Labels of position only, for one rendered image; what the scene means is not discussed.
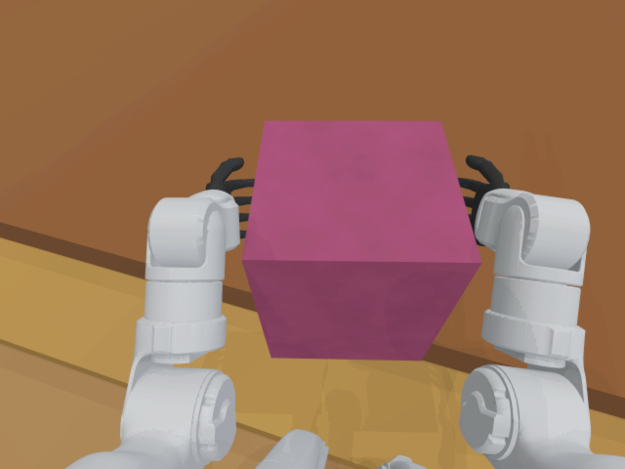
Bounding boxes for robot right shin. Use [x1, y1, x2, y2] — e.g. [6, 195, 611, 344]
[389, 455, 412, 464]

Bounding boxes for carton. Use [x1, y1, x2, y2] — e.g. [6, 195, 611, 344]
[241, 121, 481, 361]

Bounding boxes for robot left upper arm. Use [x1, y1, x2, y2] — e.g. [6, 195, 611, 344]
[65, 366, 236, 469]

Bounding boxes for robot left hand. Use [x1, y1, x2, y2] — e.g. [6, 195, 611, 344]
[206, 157, 255, 238]

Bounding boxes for robot right hand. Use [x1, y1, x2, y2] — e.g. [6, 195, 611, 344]
[458, 155, 510, 246]

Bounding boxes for robot right upper arm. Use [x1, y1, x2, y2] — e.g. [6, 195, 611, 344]
[459, 364, 625, 469]

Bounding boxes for left robot thigh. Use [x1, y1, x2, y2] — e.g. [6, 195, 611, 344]
[255, 429, 329, 469]

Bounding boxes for robot right forearm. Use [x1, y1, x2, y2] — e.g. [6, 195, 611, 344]
[475, 189, 591, 440]

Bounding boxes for robot left forearm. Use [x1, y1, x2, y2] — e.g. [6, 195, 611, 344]
[120, 190, 240, 440]

